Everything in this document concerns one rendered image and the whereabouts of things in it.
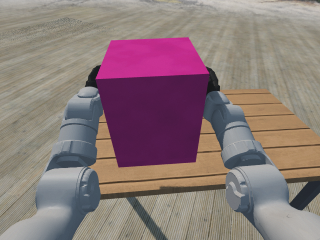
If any right robot upper arm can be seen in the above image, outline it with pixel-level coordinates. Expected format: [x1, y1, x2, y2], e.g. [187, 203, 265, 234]
[225, 164, 320, 240]

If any robot left forearm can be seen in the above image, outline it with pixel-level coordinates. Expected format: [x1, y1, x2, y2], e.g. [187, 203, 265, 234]
[35, 86, 103, 209]

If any robot right hand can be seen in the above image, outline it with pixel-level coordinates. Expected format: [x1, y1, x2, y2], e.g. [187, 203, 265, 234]
[206, 66, 220, 96]

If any carton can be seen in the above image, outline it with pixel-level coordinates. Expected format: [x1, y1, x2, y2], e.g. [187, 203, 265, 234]
[95, 37, 210, 168]

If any left robot upper arm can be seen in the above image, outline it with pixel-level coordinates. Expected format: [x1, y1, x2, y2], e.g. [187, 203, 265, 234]
[0, 166, 101, 240]

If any robot right forearm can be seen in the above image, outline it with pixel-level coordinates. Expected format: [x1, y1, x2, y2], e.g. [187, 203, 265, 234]
[203, 91, 289, 200]

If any robot left hand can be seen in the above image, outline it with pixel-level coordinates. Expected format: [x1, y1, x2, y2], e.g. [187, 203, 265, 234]
[85, 65, 101, 89]

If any table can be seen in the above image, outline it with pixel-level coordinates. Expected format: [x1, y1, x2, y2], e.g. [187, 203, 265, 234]
[88, 88, 320, 211]

